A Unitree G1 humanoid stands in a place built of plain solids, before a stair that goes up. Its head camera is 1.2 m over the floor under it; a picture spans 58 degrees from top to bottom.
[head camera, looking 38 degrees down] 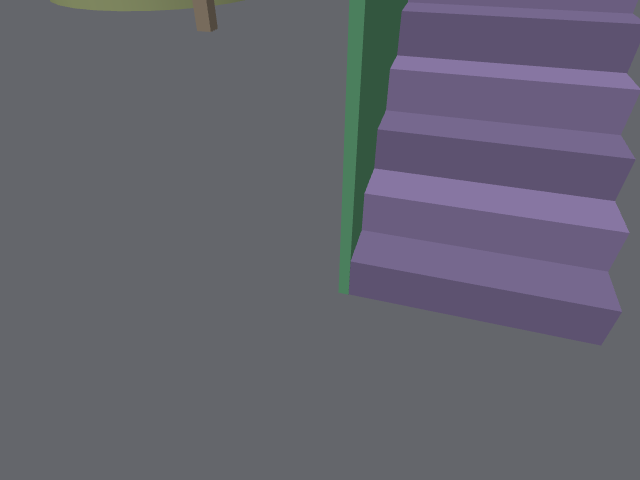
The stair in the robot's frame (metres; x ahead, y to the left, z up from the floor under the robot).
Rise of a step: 0.17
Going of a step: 0.20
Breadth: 0.93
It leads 16 degrees to the right of straight ahead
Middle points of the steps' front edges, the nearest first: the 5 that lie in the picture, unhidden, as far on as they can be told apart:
1.07 -0.52 0.17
1.27 -0.57 0.34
1.46 -0.63 0.51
1.65 -0.69 0.68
1.84 -0.74 0.85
